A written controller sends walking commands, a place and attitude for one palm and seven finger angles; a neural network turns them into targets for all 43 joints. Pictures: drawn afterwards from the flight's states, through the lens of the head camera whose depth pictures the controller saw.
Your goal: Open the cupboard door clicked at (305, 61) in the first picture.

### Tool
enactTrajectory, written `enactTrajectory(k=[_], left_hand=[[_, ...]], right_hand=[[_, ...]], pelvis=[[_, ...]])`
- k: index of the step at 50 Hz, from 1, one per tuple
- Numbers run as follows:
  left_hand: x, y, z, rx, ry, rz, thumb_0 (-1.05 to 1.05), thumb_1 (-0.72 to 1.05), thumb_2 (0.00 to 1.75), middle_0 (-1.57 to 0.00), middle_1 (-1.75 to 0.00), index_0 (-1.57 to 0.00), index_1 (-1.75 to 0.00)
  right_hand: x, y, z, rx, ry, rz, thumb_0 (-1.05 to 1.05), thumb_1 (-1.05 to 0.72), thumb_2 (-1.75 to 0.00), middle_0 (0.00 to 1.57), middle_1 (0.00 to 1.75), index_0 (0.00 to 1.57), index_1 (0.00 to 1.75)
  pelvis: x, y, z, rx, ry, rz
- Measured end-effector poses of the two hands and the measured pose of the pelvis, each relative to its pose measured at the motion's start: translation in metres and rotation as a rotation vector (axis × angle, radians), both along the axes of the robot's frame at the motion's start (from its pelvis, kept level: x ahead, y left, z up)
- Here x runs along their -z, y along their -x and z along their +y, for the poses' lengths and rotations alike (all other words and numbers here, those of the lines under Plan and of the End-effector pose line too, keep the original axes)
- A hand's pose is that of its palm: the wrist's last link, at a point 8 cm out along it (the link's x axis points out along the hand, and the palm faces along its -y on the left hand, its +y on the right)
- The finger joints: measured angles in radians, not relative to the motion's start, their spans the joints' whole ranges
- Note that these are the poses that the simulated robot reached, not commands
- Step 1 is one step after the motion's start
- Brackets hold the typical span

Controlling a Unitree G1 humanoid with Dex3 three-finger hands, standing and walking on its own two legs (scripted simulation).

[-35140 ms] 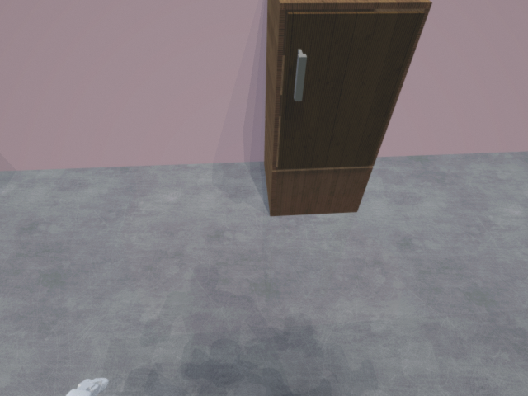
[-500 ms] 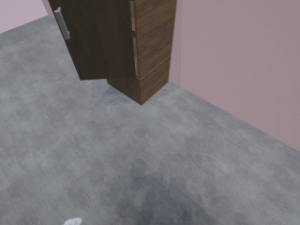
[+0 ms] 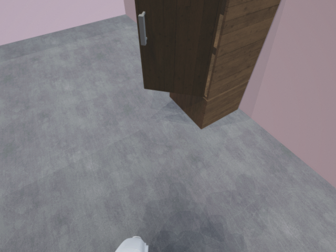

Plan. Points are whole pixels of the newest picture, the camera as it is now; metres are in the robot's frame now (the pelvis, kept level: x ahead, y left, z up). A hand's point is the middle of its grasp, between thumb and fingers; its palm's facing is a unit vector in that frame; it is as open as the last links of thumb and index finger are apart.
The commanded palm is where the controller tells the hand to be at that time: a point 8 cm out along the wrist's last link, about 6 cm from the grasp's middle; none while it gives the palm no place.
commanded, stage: take the last steps up to it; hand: left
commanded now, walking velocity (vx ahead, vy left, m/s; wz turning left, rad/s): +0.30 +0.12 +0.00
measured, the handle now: (143, 28) +1.08 +0.26 -0.01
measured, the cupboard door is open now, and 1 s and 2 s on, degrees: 45 45 45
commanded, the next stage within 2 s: come to a stop and stand still in 1.16 s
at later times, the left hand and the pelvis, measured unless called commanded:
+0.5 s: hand (91, 194) +0.28 +0.28 -0.16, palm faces -0.03 -0.98 -0.17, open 7.4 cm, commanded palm none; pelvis +0.15 +0.11 +0.00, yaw -2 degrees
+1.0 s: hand (103, 172) +0.36 +0.28 -0.18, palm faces +0.00 -0.98 -0.21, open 7.2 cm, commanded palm none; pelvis +0.34 +0.09 -0.01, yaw -3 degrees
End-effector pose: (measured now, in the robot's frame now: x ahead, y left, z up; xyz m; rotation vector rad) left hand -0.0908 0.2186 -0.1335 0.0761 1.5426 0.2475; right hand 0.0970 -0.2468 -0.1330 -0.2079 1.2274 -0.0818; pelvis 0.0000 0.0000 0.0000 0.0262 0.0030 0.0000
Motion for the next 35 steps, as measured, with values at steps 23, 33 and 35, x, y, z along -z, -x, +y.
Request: enactTrajectory(k=[23,33,35], left_hand=[[0.005,-0.331,0.116,0.191,0.008,-0.392,0.00,0.91,0.90,-0.19,-0.30,-0.19,-0.30],[0.007,-0.467,0.076,0.341,0.048,-0.449,0.00,0.91,0.90,-0.19,-0.30,-0.19,-0.30],[0.012,-0.487,0.064,0.352,0.056,-0.463,0.00,0.91,0.90,-0.19,-0.30,-0.19,-0.30]], right_hand=[[0.000,-0.002,0.112,0.175,0.058,0.160,-0.02,-0.94,-0.90,0.20,0.30,0.20,0.30],[0.004,0.034,0.157,0.305,-0.052,0.445,0.00,-0.92,-0.90,0.19,0.30,0.20,0.30],[0.007,0.028,0.161,0.326,-0.075,0.488,0.00,-0.91,-0.90,0.20,0.30,0.20,0.30]], pelvis=[[0.002,-0.138,0.104,0.035,0.014,-0.007],[0.013,-0.217,0.093,0.062,0.032,0.005],[0.018,-0.235,0.086,0.066,0.032,0.002]])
